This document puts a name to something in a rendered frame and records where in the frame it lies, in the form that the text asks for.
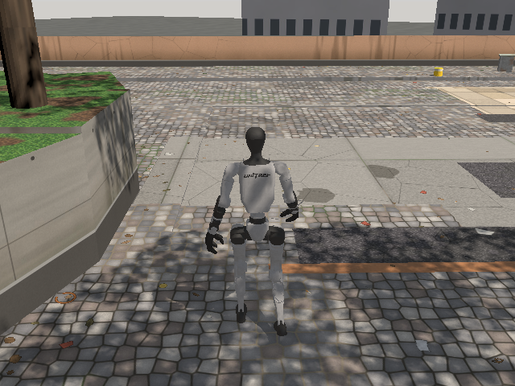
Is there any robot head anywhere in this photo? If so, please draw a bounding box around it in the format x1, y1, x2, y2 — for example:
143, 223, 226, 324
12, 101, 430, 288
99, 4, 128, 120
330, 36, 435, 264
243, 127, 270, 166

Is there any robot left forearm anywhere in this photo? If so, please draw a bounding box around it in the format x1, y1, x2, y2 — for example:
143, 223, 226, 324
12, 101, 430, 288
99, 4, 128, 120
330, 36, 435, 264
208, 195, 226, 235

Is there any left robot hand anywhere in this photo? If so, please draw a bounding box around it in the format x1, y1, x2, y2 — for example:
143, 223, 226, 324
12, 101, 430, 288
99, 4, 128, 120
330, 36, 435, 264
205, 232, 224, 254

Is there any right robot hand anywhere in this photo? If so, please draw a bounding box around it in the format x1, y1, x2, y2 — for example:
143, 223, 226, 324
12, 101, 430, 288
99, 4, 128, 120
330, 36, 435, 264
280, 209, 299, 222

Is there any right robot upper arm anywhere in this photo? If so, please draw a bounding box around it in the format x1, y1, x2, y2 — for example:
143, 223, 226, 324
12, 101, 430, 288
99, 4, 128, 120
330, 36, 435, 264
273, 161, 295, 203

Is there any left robot upper arm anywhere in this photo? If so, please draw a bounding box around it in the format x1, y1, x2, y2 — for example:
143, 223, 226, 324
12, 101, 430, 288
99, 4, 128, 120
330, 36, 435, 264
218, 162, 240, 208

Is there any left robot foot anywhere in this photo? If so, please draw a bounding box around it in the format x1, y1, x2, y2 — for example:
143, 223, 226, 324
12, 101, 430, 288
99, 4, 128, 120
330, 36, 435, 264
236, 303, 247, 323

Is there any robot right forearm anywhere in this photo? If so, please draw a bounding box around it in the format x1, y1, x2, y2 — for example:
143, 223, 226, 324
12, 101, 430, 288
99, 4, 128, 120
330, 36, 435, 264
287, 191, 299, 214

